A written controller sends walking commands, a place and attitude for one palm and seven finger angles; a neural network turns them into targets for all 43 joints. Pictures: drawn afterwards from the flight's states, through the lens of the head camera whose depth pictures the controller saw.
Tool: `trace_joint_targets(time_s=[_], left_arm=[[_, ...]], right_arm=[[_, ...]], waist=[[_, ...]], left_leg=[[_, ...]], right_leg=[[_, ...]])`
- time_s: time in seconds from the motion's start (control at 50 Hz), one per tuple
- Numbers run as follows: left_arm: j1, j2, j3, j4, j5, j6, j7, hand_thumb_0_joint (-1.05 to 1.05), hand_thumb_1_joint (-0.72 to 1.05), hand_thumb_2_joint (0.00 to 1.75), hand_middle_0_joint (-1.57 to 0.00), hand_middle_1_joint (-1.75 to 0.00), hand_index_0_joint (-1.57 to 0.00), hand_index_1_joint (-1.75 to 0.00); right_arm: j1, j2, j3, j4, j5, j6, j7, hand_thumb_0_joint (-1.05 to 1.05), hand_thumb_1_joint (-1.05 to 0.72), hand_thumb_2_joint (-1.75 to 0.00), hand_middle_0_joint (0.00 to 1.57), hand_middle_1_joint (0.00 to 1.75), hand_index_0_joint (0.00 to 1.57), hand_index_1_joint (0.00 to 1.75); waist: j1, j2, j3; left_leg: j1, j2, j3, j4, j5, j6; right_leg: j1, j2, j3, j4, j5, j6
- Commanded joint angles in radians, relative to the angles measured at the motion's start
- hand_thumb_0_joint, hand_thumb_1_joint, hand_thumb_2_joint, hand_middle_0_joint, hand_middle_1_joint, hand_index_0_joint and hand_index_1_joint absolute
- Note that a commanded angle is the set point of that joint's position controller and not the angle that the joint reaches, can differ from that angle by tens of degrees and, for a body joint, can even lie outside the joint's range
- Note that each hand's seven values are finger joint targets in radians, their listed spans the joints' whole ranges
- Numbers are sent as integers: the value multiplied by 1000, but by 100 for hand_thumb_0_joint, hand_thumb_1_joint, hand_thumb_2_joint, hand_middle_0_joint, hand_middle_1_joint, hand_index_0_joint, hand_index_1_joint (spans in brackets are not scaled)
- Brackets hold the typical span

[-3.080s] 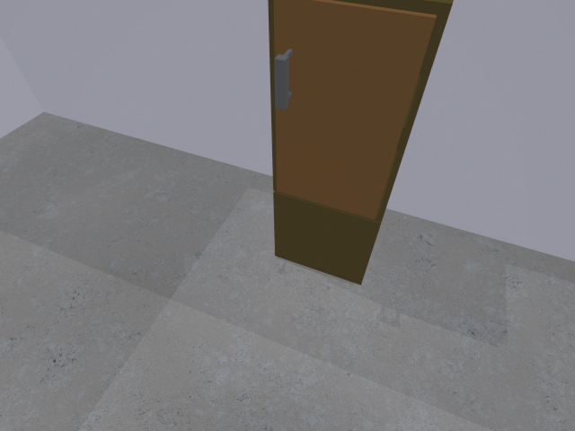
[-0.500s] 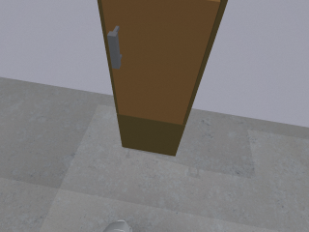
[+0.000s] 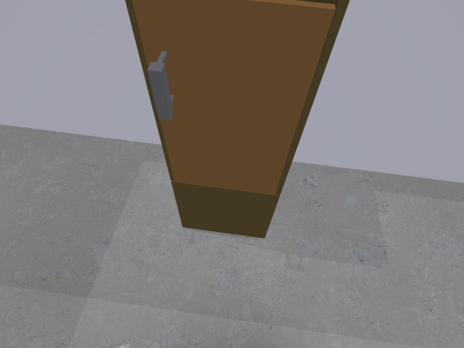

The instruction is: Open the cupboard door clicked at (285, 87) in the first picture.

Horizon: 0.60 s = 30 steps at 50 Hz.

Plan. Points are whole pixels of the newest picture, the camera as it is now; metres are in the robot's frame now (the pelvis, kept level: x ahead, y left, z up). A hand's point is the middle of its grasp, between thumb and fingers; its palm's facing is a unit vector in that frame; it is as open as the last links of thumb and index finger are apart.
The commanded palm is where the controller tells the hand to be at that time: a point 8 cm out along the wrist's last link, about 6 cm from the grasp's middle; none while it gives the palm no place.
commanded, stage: come to a stop and stand still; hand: left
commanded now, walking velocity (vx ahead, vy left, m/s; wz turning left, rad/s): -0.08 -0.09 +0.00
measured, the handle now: (164, 86) +0.58 +0.17 +0.09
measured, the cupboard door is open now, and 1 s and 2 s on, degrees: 0 0 0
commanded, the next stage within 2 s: look again from close up in 0.94 s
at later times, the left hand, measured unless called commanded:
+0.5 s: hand out of the picture +0.05 +0.15 -0.17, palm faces -0.04 -0.97 -0.26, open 7.4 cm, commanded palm none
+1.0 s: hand out of the picture -0.05 +0.12 -0.17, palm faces +0.00 -0.98 -0.20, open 7.4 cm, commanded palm none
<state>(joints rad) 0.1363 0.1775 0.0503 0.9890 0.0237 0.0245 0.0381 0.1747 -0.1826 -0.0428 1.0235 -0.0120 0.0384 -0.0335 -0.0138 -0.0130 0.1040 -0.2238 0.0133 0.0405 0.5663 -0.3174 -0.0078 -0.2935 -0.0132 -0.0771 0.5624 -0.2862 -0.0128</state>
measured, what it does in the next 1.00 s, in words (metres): steps on the spot: right foot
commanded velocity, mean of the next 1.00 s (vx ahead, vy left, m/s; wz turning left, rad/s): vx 0.00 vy -0.02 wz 0.00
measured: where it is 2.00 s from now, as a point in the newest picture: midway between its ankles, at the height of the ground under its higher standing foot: outside the picture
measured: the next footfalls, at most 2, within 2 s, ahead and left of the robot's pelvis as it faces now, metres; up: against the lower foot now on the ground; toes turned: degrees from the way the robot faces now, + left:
right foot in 0.32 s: +0.01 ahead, -0.13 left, +0.00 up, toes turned -8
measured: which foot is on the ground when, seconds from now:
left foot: down 0.00-1.00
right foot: down 0.00-0.00, up 0.02-0.30, down 0.32-1.00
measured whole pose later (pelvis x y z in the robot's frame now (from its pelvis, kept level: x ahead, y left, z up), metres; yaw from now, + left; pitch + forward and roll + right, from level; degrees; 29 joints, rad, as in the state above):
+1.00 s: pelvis -0.05 -0.06 +0.00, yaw -1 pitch -1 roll +0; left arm 0.32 0.16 0.00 1.07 0.01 0.00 0.02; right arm 0.37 -0.16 0.00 1.10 -0.02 0.00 -0.02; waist 0.00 0.01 0.03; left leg -0.23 0.07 0.01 0.50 -0.26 -0.06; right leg -0.24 0.00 -0.02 0.54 -0.29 -0.02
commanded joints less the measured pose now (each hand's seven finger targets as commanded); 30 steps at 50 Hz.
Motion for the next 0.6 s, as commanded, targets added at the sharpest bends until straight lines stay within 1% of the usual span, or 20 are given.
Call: trace_joint_targets(time_s=[0.0, 0.04, 0.08, 0.12, 0.22, 0.24, 0.26, 0.28, 0.3, 0.32, 0.34, 0.36, 0.38, 0.4, 0.42, 0.44, 0.48, 0.52, 0.54, 0.58], left_arm=[[71, 91, 21, -42, -8, 6, 16, 0, 90, 90, -20, -30, -20, -30], [31, 97, 30, -43, -3, 26, 8, 0, 90, 90, -20, -30, -20, -30], [35, 94, 32, -37, -6, 23, 1, 0, 90, 90, -20, -30, -20, -30], [36, 83, 26, -38, -6, 14, -8, 0, 90, 90, -20, -30, -20, -30], [17, 62, 15, -46, -9, 7, -21, 0, 90, 90, -20, -30, -20, -30], [38, 65, 15, -36, -10, 4, -21, 0, 90, 90, -20, -30, -20, -30], [177, 112, 10, 23, -10, -36, 4, 0, 90, 90, -20, -30, -20, -30], [165, 154, 19, -42, -5, -45, 10, 0, 90, 90, -20, -30, -20, -30], [152, 181, 30, -40, -4, -52, 10, 0, 90, 90, -20, -30, -20, -30], [146, 185, 20, -37, 7, -61, 15, 0, 90, 90, -20, -30, -20, -30], [156, 181, 3, -44, 16, -65, 13, 0, 90, 90, -20, -30, -20, -30], [124, 191, 5, -44, 7, -59, 15, 0, 90, 90, -20, -30, -20, -30], [107, 170, 4, -44, -6, -55, 15, 0, 90, 90, -20, -30, -20, -30], [100, 158, 5, -50, -9, -51, 14, 0, 90, 90, -20, -30, -20, -30], [111, 135, 1, -48, -13, -45, 13, 0, 90, 90, -20, -30, -20, -30], [129, 124, -5, -37, -13, -40, 12, 0, 90, 90, -20, -30, -20, -30], [152, 122, -11, -22, -10, -38, 5, 0, 90, 90, -20, -30, -20, -30], [146, 143, -16, -14, -5, -47, 0, 0, 90, 90, -20, -30, -20, -30], [134, 152, -16, -16, -6, -48, -1, 0, 90, 90, -20, -30, -20, -30], [112, 160, -16, -25, -7, -45, -5, 0, 90, 90, -20, -30, -20, -30]], right_arm=[[134, -172, -28, -23, -14, -15, -16, 0, -90, -90, 20, 30, 20, 30], [140, -146, -15, -20, -17, -19, -38, 0, -90, -90, 20, 30, 20, 30], [116, -142, -13, -31, -19, -19, -41, 0, -90, -90, 20, 30, 20, 30], [134, -152, -20, -32, -18, -25, -41, 0, -90, -90, 20, 30, 20, 30], [145, -162, -32, -14, -18, -26, -32, 0, -90, -90, 20, 30, 20, 30], [136, -159, -33, -12, -16, -26, -28, 0, -90, -90, 20, 30, 20, 30], [42, -234, -55, -47, 8, -49, -6, 0, -90, -90, 20, 30, 20, 30], [93, -128, -37, -123, 7, -53, 11, 0, -90, -90, 20, 30, 20, 30], [66, -73, -17, -143, -3, -51, 16, 0, -90, -90, 20, 30, 20, 30], [89, -39, -9, -134, -1, -53, 9, 0, -90, -90, 20, 30, 20, 30], [107, -33, -11, -133, -1, -60, 10, 0, -90, -90, 20, 30, 20, 30], [140, -39, -12, -112, 5, -59, 14, 0, -90, -90, 20, 30, 20, 30], [162, -96, -15, -92, 1, -65, 12, 0, -90, -90, 20, 30, 20, 30], [187, -136, -24, -87, -4, -70, 9, 0, -90, -90, 20, 30, 20, 30], [168, -150, -24, -78, -6, -68, 3, 0, -90, -90, 20, 30, 20, 30], [145, -138, -17, -74, -6, -62, -1, 0, -90, -90, 20, 30, 20, 30], [101, -110, -6, -87, -6, -50, -1, 0, -90, -90, 20, 30, 20, 30], [116, -78, 5, -85, -6, -43, 4, 0, -90, -90, 20, 30, 20, 30], [133, -71, 6, -78, -6, -40, 7, 0, -90, -90, 20, 30, 20, 30], [152, -69, 9, -58, -8, -38, 12, 0, -90, -90, 20, 30, 20, 30]], waist=[[-21, 213, -163], [-14, 201, -89], [-4, 156, -73], [-10, 122, -122], [-29, 208, -151], [-20, 212, -154], [56, 126, -301], [27, -28, -279], [46, -135, -238], [23, -167, -220], [7, -32, -153], [-22, -20, -186], [-29, -24, -205], [-24, 46, -230], [-10, 151, -180], [2, 165, -127], [16, 29, -27], [-5, -94, -14], [-17, -122, -16], [-24, -96, 6]], left_leg=[[194, 364, -217, -166, 1091, 186], [136, 334, -224, -172, 1118, 192], [187, 301, -185, -159, 1055, 186], [276, 287, -178, -148, 1008, 180], [261, 269, -148, -153, 835, 158], [242, 257, -139, -147, 797, 144], [275, 236, -57, 89, 835, 70], [13, 143, -21, 129, 470, 36], [-138, 43, 30, 160, -23, 11], [-177, 26, -3, 187, -175, 5], [-152, -10, 16, 62, -124, 0], [-59, 0, 9, -56, 47, 4], [37, 66, -49, -38, 376, 28], [101, 129, -84, -12, 595, 49], [105, 167, -96, -23, 702, 68], [68, 169, -93, -35, 669, 76], [-32, 107, -54, -32, 324, 45], [-23, 51, -13, -13, 99, 18], [-5, 38, -5, -11, 32, 12], [16, 34, -8, -32, 3, 10]], right_leg=[[-58, 6, 86, 312, -280, -1], [-134, 17, 161, 447, -250, 3], [-178, 16, 153, 462, -199, 14], [-197, 16, 129, 402, -163, 24], [-70, 3, 76, 134, -142, 13], [-24, 6, 62, 54, -95, 9], [16, -43, 96, -81, 116, 6], [159, -95, 200, -80, 416, -23], [247, -221, 318, -97, 636, -80], [256, -271, 309, -67, 771, -149], [202, -219, 208, -13, 793, -117], [176, -161, 195, 42, 660, -80], [107, -95, 136, 73, 563, -36], [67, -51, 78, 90, 373, -14], [22, -29, 70, 91, 239, 1], [20, -21, 70, 62, 157, 0], [1, -50, 138, -44, 160, -18], [-35, -108, 214, -130, 154, -40], [-64, -121, 234, -167, 85, -51], [-116, -116, 237, -214, -74, -54]])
